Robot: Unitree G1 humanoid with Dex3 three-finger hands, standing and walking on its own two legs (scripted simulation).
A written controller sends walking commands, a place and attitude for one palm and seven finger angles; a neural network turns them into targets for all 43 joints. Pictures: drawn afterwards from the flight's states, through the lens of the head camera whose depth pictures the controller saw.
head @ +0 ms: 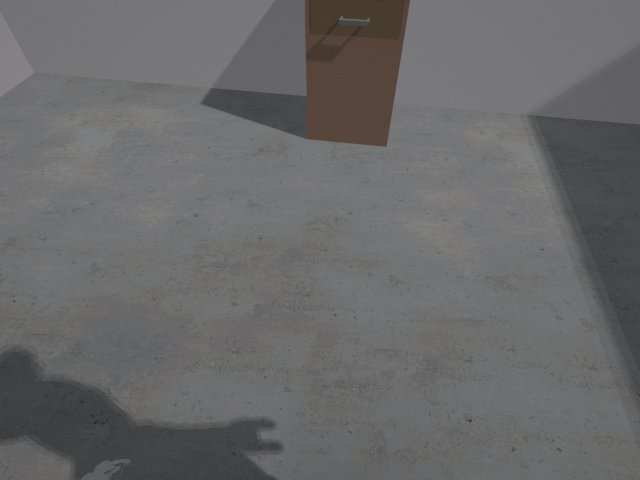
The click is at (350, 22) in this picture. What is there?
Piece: drawer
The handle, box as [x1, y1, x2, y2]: [338, 16, 369, 26]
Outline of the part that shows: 338,24 368,26 369,18 367,18 366,20 344,19 341,16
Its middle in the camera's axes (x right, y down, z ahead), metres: +0.14 -0.93 +1.64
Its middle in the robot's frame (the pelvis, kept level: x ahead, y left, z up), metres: +1.84 -0.05 -0.13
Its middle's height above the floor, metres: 0.64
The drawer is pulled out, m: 0.00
